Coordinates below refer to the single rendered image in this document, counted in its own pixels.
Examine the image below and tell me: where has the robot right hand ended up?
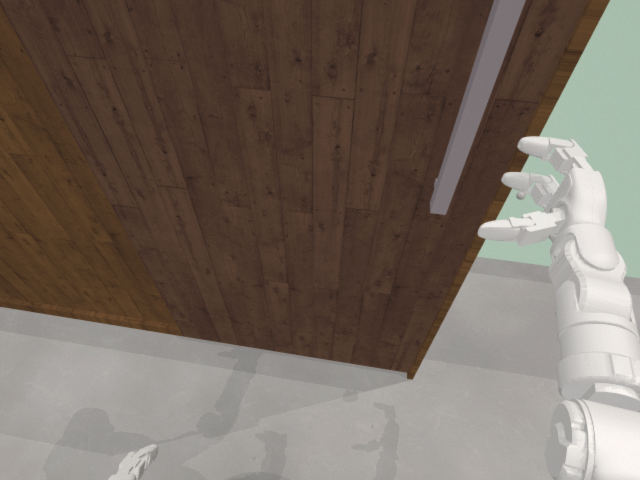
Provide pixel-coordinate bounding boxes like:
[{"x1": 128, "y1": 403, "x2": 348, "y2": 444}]
[{"x1": 478, "y1": 136, "x2": 607, "y2": 247}]

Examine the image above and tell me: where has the right robot upper arm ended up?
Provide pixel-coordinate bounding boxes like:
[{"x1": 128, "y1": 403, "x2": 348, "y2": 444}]
[{"x1": 545, "y1": 398, "x2": 640, "y2": 480}]

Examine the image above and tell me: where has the wardrobe door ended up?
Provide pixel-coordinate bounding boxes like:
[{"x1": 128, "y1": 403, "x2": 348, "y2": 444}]
[
  {"x1": 0, "y1": 6, "x2": 177, "y2": 325},
  {"x1": 0, "y1": 0, "x2": 588, "y2": 373}
]

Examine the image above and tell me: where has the right robot forearm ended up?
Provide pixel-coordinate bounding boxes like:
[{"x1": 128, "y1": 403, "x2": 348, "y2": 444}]
[{"x1": 548, "y1": 223, "x2": 640, "y2": 412}]

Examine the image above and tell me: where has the robot left hand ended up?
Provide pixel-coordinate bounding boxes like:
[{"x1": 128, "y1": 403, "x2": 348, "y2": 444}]
[{"x1": 108, "y1": 444, "x2": 158, "y2": 480}]

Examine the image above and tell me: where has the handle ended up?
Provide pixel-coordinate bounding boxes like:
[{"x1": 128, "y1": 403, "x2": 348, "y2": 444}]
[{"x1": 430, "y1": 0, "x2": 526, "y2": 215}]

